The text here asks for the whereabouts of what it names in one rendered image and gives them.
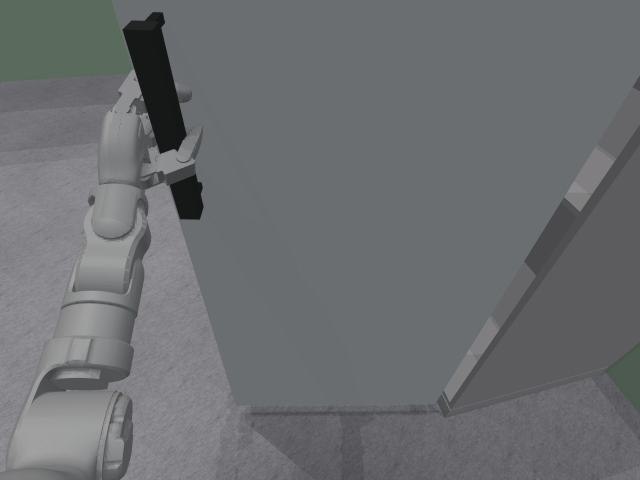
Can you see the robot left hand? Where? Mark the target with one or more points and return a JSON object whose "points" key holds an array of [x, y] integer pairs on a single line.
{"points": [[125, 138]]}

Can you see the robot left upper arm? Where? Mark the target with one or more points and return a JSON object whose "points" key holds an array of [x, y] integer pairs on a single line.
{"points": [[74, 435]]}

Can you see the left robot forearm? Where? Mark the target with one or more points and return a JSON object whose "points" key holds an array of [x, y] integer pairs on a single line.
{"points": [[91, 343]]}

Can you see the fridge door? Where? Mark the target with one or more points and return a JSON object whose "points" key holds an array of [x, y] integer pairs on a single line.
{"points": [[375, 173]]}

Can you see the handle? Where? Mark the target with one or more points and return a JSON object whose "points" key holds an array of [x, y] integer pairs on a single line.
{"points": [[149, 56]]}

